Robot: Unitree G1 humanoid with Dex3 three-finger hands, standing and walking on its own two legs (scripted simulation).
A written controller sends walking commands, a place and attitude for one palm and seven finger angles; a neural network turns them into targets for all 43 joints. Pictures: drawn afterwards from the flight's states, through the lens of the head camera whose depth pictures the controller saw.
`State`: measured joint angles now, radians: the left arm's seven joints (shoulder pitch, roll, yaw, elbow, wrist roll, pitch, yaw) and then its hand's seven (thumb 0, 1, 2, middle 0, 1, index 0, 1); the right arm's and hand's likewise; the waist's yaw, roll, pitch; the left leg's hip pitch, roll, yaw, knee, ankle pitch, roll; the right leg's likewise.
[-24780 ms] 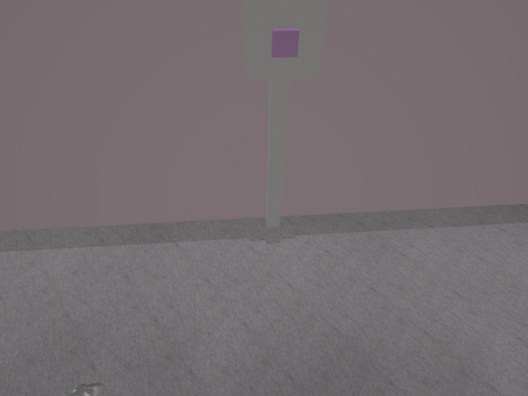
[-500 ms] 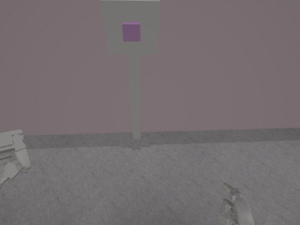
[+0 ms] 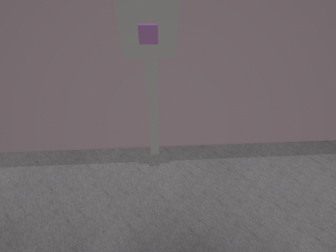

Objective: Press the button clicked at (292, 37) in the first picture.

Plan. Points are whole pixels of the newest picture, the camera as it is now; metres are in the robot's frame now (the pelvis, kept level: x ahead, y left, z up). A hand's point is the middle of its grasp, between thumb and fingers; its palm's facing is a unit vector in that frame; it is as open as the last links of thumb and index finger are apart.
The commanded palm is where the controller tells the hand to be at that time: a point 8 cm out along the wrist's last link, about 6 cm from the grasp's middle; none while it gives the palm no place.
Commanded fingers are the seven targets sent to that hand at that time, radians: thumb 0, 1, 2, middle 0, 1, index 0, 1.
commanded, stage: let the arm hang, fingers relaxed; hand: left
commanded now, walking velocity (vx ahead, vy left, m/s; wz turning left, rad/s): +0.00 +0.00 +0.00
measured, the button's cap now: (148, 33) +0.80 +0.10 +0.12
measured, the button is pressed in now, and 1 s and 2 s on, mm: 0 0 0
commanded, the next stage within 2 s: stand and wait in 0.82 s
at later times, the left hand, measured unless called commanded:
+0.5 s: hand out of the picture -0.04 +0.18 -0.16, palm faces +0.04 -0.98 -0.20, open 7.0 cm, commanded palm none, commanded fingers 0.00 0.90 0.90 -0.20 -0.30 -0.20 -0.30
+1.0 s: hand out of the picture +0.00 +0.18 -0.16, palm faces +0.03 -0.98 -0.20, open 7.3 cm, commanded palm none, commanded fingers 0.00 0.90 0.90 -0.20 -0.30 -0.20 -0.30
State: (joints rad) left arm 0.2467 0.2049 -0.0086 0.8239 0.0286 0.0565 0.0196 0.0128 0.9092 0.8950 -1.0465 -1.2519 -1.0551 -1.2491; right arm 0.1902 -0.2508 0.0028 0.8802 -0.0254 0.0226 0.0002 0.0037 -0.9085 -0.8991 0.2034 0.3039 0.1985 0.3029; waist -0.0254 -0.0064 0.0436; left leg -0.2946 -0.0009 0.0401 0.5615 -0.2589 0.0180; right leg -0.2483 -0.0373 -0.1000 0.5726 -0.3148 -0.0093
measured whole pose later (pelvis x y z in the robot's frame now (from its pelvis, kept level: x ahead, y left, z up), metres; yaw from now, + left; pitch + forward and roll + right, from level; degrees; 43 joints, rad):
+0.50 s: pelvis -0.01 +0.01 +0.01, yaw -1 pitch -2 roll +0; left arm 0.31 0.14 0.01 1.17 0.01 0.01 0.03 0.01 0.91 0.90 -0.26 -0.37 -0.27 -0.38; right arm 0.32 -0.11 0.00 1.13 -0.02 0.02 -0.03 0.00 -0.91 -0.90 0.20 0.30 0.20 0.30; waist 0.00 0.03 0.04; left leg -0.22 -0.01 0.06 0.43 -0.19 0.03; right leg -0.18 -0.04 -0.08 0.44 -0.23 0.00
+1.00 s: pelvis +0.00 +0.00 +0.01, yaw -1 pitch -2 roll +0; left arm 0.27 0.15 0.02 1.15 0.01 0.00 0.03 0.00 0.91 0.90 -0.20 -0.30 -0.20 -0.30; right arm 0.28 -0.14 -0.01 1.14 -0.01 0.01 -0.03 0.00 -0.91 -0.90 0.20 0.30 0.20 0.30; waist 0.00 0.01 0.06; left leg -0.20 0.01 0.06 0.42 -0.20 0.02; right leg -0.16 -0.02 -0.09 0.42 -0.24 -0.01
